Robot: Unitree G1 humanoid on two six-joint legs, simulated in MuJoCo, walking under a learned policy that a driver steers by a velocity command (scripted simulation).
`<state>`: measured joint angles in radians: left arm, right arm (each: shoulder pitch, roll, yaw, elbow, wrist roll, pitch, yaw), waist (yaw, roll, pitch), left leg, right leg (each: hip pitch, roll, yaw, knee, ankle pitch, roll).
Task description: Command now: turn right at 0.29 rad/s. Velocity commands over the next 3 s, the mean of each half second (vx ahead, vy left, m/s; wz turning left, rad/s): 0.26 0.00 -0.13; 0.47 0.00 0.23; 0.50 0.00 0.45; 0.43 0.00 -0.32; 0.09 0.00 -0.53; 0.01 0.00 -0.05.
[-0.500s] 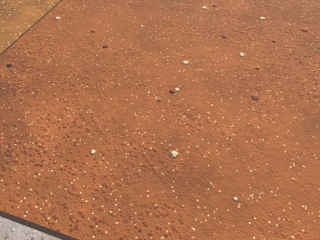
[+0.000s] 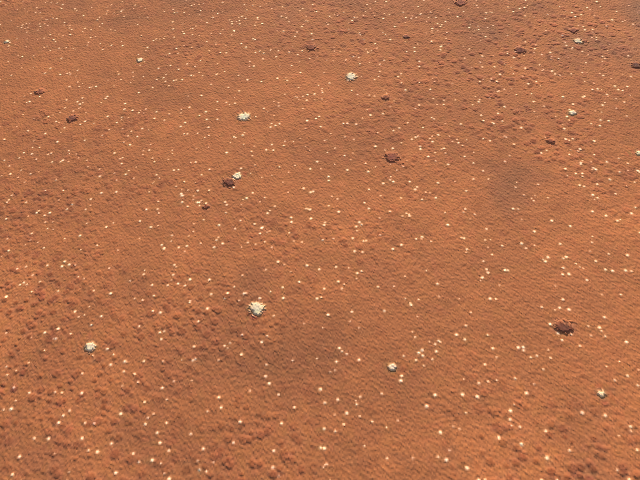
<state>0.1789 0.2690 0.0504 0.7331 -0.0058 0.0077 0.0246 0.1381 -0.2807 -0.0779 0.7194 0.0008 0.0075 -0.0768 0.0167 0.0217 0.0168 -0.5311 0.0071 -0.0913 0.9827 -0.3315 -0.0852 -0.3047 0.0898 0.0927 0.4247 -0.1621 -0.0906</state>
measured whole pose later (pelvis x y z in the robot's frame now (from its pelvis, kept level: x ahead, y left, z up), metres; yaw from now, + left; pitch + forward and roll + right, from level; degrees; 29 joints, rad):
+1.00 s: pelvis +0.36 -0.03 +0.00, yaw +6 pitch +1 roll -3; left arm 0.32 0.26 0.07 0.85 0.01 -0.11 -0.02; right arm 0.21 -0.30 -0.07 0.73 0.03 -0.04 0.00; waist 0.05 0.05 0.01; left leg -0.72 0.11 -0.09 1.00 -0.07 0.01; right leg -0.04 0.04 -0.18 0.25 -0.22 -0.04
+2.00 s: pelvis +0.93 +0.09 +0.00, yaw +7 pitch +3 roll +0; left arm 0.24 0.30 0.06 0.69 0.00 -0.05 -0.02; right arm 0.15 -0.30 -0.03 0.65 -0.02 -0.08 -0.01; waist 0.02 0.02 0.06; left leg -0.60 0.04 -0.08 1.10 -0.38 -0.06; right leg -0.31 0.12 0.05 0.41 -0.13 -0.10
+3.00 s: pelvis +1.04 +0.12 -0.01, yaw -9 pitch +0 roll -1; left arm 0.14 0.24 0.04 0.71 0.01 0.02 0.03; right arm 0.21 -0.29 -0.05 0.77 0.01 0.03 -0.01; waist -0.02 0.01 0.03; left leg -0.28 0.03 -0.06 0.60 -0.31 -0.03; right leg -0.25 0.01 -0.04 0.56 -0.31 -0.02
